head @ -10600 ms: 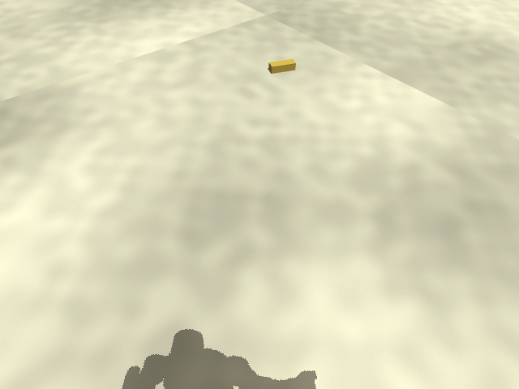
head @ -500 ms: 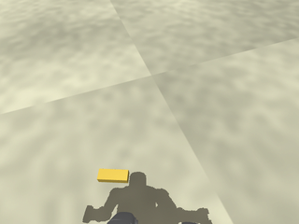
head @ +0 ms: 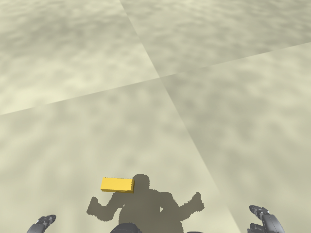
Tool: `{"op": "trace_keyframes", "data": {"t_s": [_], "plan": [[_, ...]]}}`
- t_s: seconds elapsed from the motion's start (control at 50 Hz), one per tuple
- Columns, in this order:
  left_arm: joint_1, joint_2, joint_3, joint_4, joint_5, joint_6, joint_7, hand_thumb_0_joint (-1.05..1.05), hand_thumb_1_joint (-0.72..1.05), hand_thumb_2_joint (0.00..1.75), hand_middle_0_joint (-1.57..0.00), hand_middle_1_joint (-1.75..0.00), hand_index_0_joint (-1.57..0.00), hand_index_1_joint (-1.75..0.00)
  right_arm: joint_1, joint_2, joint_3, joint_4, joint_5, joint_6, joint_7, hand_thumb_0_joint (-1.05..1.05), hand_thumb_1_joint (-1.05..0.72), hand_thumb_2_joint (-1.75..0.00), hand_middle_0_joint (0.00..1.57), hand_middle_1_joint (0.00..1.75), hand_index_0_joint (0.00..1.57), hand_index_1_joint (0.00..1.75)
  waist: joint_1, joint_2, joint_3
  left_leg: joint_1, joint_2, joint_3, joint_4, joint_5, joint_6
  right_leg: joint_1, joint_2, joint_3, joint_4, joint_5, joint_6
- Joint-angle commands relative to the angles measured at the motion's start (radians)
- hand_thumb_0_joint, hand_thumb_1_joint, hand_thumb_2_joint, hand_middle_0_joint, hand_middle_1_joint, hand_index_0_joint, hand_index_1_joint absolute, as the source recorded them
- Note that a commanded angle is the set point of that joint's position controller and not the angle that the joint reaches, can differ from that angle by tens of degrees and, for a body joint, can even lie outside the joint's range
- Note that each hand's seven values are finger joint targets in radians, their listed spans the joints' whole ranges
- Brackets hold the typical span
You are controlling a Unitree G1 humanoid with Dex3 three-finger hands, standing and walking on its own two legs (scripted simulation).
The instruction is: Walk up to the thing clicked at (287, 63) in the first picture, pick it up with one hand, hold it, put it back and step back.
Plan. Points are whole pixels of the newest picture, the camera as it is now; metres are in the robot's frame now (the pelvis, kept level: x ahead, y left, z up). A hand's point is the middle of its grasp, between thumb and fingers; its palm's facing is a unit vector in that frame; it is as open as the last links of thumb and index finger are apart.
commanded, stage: walk up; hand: left
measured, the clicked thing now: (118, 185) +0.43 +0.25 -0.73
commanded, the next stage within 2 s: none
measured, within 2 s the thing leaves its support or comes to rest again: neither
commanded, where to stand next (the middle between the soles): +0.04 +0.02 m, yaw -1 degrees
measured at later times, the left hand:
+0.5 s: hand out of the picture +0.08 +0.26 -0.13, palm faces -0.04 -0.94 -0.35, open 7.4 cm
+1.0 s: hand out of the picture +0.07 +0.27 -0.13, palm faces -0.02 -0.92 -0.38, open 7.4 cm
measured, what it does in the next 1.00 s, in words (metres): stands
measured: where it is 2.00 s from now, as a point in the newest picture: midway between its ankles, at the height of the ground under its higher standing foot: outside the picture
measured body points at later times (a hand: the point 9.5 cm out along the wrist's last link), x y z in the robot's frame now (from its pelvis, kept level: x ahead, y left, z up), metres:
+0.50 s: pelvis -0.01 +0.01 +0.02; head +0.00 +0.01 +0.47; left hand +0.08 +0.31 -0.11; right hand +0.06 -0.30 -0.11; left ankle +0.04 +0.11 -0.72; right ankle -0.01 -0.14 -0.72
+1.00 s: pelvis -0.01 +0.01 +0.02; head +0.01 +0.00 +0.47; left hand +0.07 +0.32 -0.10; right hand +0.07 -0.30 -0.11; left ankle +0.04 +0.11 -0.72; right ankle -0.01 -0.14 -0.72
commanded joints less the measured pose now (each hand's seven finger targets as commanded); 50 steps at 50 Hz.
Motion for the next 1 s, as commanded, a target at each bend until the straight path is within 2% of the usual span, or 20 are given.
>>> {"op": "trace_keyframes", "data": {"t_s": [0.0, 0.02, 0.04, 0.08, 0.14, 0.28, 0.44, 0.48, 0.52, 0.56, 0.64, 0.7, 0.74, 0.9, 0.92, 0.94, 0.96, 0.98], "plan": [[-0.044, 0.223, 0.047, -0.053, 0.002, -0.015, 0.012, 0.00, 0.90, 0.90, -0.20, -0.30, -0.20, -0.30, -0.004, -0.241, -0.065, -0.027, -0.009, -0.028, -0.002, 0.00, -0.90, -0.90, 0.20, 0.30, 0.20, 0.30, -0.019, -0.066, -0.145, 0.178, 0.117, -0.141, -0.169, 0.294, 0.081, -0.057, -0.101, 0.092, -0.134, 0.284, -0.071], [-0.036, 0.212, 0.043, -0.042, 0.002, -0.014, 0.010, 0.00, 0.90, 0.90, -0.20, -0.30, -0.20, -0.30, -0.009, -0.236, -0.062, -0.022, -0.008, -0.031, 0.002, 0.00, -0.90, -0.90, 0.20, 0.30, 0.20, 0.30, -0.012, -0.062, -0.158, 0.158, 0.142, -0.162, -0.198, 0.289, 0.100, -0.014, -0.072, 0.069, -0.120, 0.238, -0.055], [-0.030, 0.199, 0.040, -0.030, 0.002, -0.014, 0.008, 0.00, 0.90, 0.90, -0.20, -0.30, -0.20, -0.30, -0.019, -0.227, -0.057, -0.015, -0.008, -0.033, 0.002, 0.00, -0.90, -0.90, 0.20, 0.30, 0.20, 0.30, -0.005, -0.060, -0.163, 0.131, 0.156, -0.176, -0.225, 0.263, 0.104, 0.024, -0.064, 0.066, -0.130, 0.206, -0.053], [-0.019, 0.203, 0.038, -0.015, 0.002, -0.014, 0.005, 0.00, 0.90, 0.90, -0.20, -0.30, -0.20, -0.30, -0.046, -0.227, -0.052, -0.003, -0.010, -0.033, 0.003, 0.00, -0.90, -0.90, 0.20, 0.30, 0.20, 0.30, 0.006, -0.039, -0.153, 0.122, 0.129, -0.149, -0.246, 0.204, 0.081, 0.042, -0.083, 0.093, -0.178, 0.192, -0.061], [-0.041, 0.215, 0.037, 0.004, 0.000, -0.015, 0.002, 0.00, 0.90, 0.90, -0.20, -0.30, -0.20, -0.30, -0.053, -0.217, -0.046, 0.026, -0.009, -0.032, 0.004, 0.00, -0.90, -0.90, 0.20, 0.30, 0.20, 0.30, -0.002, -0.026, -0.148, 0.164, 0.102, -0.117, -0.273, 0.171, 0.050, 0.028, -0.107, 0.118, -0.231, 0.213, -0.066], [-0.063, 0.211, 0.035, 0.039, 0.005, -0.013, -0.001, 0.00, 0.90, 0.90, -0.20, -0.30, -0.20, -0.30, -0.051, -0.211, -0.042, 0.084, -0.008, -0.031, 0.007, 0.00, -0.90, -0.90, 0.20, 0.30, 0.20, 0.30, -0.007, -0.040, -0.152, 0.204, 0.100, -0.097, -0.323, 0.145, 0.038, 0.048, -0.113, 0.117, -0.318, 0.204, -0.056], [-0.063, 0.195, 0.037, 0.077, 0.004, -0.008, -0.002, 0.00, 0.90, 0.90, -0.20, -0.30, -0.20, -0.30, -0.044, -0.208, -0.041, 0.121, -0.011, -0.032, 0.005, 0.00, -0.90, -0.90, 0.20, 0.30, 0.20, 0.30, -0.005, -0.006, -0.137, 0.178, 0.119, -0.115, -0.383, 0.097, 0.036, 0.074, -0.096, 0.092, -0.330, 0.197, -0.053], [-0.048, 0.190, 0.035, 0.083, 0.003, -0.006, -0.003, 0.00, 0.90, 0.90, -0.20, -0.30, -0.20, -0.30, -0.052, -0.213, -0.041, 0.123, -0.014, -0.031, 0.004, 0.00, -0.90, -0.90, 0.20, 0.30, 0.20, 0.30, -0.001, 0.014, -0.123, 0.176, 0.121, -0.120, -0.397, 0.051, 0.035, 0.055, -0.092, 0.095, -0.337, 0.175, -0.052], [-0.057, 0.189, 0.035, 0.086, 0.006, -0.004, -0.004, 0.00, 0.90, 0.90, -0.20, -0.30, -0.20, -0.30, -0.042, -0.214, -0.042, 0.129, -0.016, -0.029, 0.003, 0.00, -0.90, -0.90, 0.20, 0.30, 0.20, 0.30, -0.009, 0.011, -0.109, 0.150, 0.124, -0.131, -0.421, -0.015, 0.032, 0.054, -0.085, 0.092, -0.342, 0.143, -0.055], [-0.035, 0.182, 0.033, 0.097, 0.007, -0.004, -0.004, 0.00, 0.90, 0.90, -0.20, -0.30, -0.20, -0.30, -0.056, -0.212, -0.043, 0.130, -0.017, -0.028, 0.004, 0.00, -0.90, -0.90, 0.20, 0.30, 0.20, 0.30, 0.000, 0.021, -0.099, 0.146, 0.129, -0.142, -0.432, -0.053, 0.034, 0.039, -0.080, 0.091, -0.355, 0.115, -0.052], [-0.045, 0.193, 0.037, 0.094, 0.012, -0.009, -0.005, 0.00, 0.90, 0.90, -0.20, -0.30, -0.20, -0.30, -0.032, -0.215, -0.045, 0.134, -0.016, -0.030, 0.004, 0.00, -0.90, -0.90, 0.20, 0.30, 0.20, 0.30, -0.013, -0.008, -0.143, 0.177, 0.118, -0.119, -0.403, 0.010, 0.029, 0.059, -0.094, 0.102, -0.360, 0.171, -0.054], [-0.049, 0.186, 0.036, 0.100, 0.011, -0.011, -0.004, 0.00, 0.90, 0.90, -0.20, -0.30, -0.20, -0.30, -0.032, -0.204, -0.042, 0.138, -0.012, -0.032, 0.003, 0.00, -0.90, -0.90, 0.20, 0.30, 0.20, 0.30, -0.012, -0.010, -0.137, 0.189, 0.116, -0.114, -0.389, 0.073, 0.027, 0.049, -0.100, 0.106, -0.370, 0.191, -0.049], [-0.056, 0.191, 0.036, 0.095, 0.012, -0.010, -0.003, 0.00, 0.90, 0.90, -0.20, -0.30, -0.20, -0.30, -0.029, -0.208, -0.042, 0.138, -0.013, -0.030, 0.003, 0.00, -0.90, -0.90, 0.20, 0.30, 0.20, 0.30, -0.016, -0.021, -0.126, 0.183, 0.111, -0.110, -0.388, 0.053, 0.027, 0.035, -0.102, 0.109, -0.373, 0.186, -0.051], [-0.053, 0.190, 0.036, 0.097, 0.011, -0.011, -0.003, 0.00, 0.90, 0.90, -0.20, -0.30, -0.20, -0.30, -0.021, -0.203, -0.040, 0.142, -0.011, -0.030, 0.003, 0.00, -0.90, -0.90, 0.20, 0.30, 0.20, 0.30, -0.015, -0.033, -0.149, 0.210, 0.109, -0.102, -0.371, 0.137, 0.025, 0.045, -0.105, 0.108, -0.374, 0.222, -0.047], [-0.013, 0.266, 0.063, 0.101, -0.010, -0.006, 0.028, 0.00, 0.90, 0.90, -0.20, -0.30, -0.20, -0.30, -0.045, -0.275, -0.073, 0.114, -0.036, 0.001, 0.015, 0.00, -0.90, -0.90, 0.20, 0.30, 0.20, 0.30, 0.000, 0.037, -0.060, 0.153, 0.089, -0.083, -0.265, 0.370, 0.023, 0.008, -0.136, 0.122, -0.281, 0.452, -0.057], [0.017, 0.269, 0.069, 0.095, -0.015, -0.003, 0.040, 0.00, 0.90, 0.90, -0.20, -0.30, -0.20, -0.30, -0.035, -0.244, -0.070, 0.099, -0.030, 0.012, 0.016, 0.00, -0.90, -0.90, 0.20, 0.30, 0.20, 0.30, 0.000, 0.013, -0.100, 0.154, 0.084, -0.064, -0.220, 0.427, 0.022, 0.038, -0.153, 0.121, -0.262, 0.532, -0.071], [0.029, 0.280, 0.075, 0.084, -0.016, 0.000, 0.046, 0.00, 0.90, 0.90, -0.20, -0.30, -0.20, -0.30, -0.026, -0.240, -0.073, 0.080, -0.025, 0.019, 0.019, 0.00, -0.90, -0.90, 0.20, 0.30, 0.20, 0.30, 0.000, -0.027, -0.133, 0.143, 0.072, -0.052, -0.172, 0.415, 0.029, 0.063, -0.175, 0.144, -0.243, 0.565, -0.092], [0.039, 0.290, 0.080, 0.068, -0.015, 0.002, 0.052, 0.00, 0.90, 0.90, -0.20, -0.30, -0.20, -0.30, -0.026, -0.240, -0.077, 0.056, -0.027, 0.025, 0.024, 0.00, -0.90, -0.90, 0.20, 0.30, 0.20, 0.30, 0.010, -0.057, -0.158, 0.134, 0.056, -0.038, -0.105, 0.350, 0.026, 0.068, -0.214, 0.177, -0.242, 0.586, -0.124]]}}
